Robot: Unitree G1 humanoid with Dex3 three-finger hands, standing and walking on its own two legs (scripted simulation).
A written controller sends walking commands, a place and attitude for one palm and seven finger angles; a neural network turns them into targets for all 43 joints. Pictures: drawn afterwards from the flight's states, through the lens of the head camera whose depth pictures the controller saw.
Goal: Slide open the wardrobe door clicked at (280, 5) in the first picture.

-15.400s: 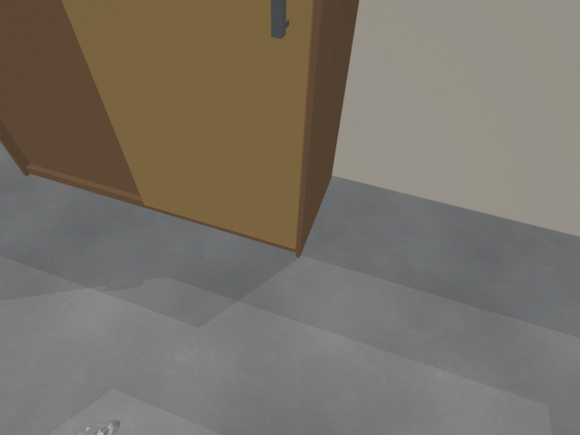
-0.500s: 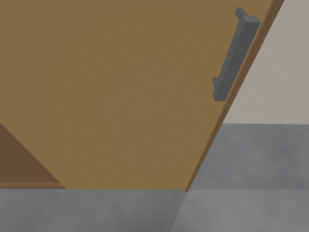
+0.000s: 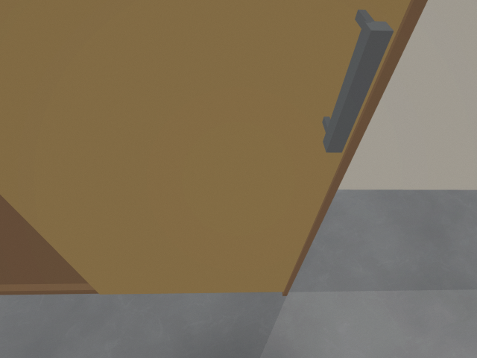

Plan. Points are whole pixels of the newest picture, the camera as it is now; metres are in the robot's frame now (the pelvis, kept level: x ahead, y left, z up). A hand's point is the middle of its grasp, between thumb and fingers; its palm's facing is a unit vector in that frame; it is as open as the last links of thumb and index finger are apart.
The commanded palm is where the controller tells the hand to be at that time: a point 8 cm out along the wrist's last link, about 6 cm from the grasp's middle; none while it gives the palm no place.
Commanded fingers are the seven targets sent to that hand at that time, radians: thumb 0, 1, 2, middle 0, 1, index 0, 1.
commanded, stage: raise the hand with hooked fingers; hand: right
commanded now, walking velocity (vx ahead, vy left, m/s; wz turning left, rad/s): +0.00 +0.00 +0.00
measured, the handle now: (346, 87) +0.44 -0.13 +0.25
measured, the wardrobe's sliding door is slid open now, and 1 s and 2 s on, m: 0.00 0.00 0.00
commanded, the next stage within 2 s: none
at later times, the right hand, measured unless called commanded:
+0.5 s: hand (406, 343) +0.16 -0.21 +0.04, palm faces +0.07 +0.99 -0.08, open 9.5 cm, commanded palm +0.14 -0.27 +0.06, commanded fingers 0.00 -0.20 -0.60 0.25 0.75 0.25 0.75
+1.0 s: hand (474, 272) +0.21 -0.27 +0.15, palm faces +0.04 +0.99 -0.12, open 12.5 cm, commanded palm +0.18 -0.31 +0.16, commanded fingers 0.00 0.38 -0.35 0.29 1.12 0.29 1.12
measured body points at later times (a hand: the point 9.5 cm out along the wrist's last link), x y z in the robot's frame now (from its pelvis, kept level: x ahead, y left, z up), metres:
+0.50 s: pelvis -0.03 +0.00 -0.04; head -0.02 -0.01 +0.41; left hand +0.20 +0.21 -0.07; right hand +0.15 -0.27 +0.05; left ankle +0.00 +0.10 -0.74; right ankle -0.04 -0.12 -0.74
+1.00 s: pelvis -0.02 -0.02 -0.01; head -0.04 -0.01 +0.44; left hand +0.17 +0.22 -0.06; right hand +0.21 -0.32 +0.15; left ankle +0.00 +0.10 -0.74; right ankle -0.04 -0.12 -0.74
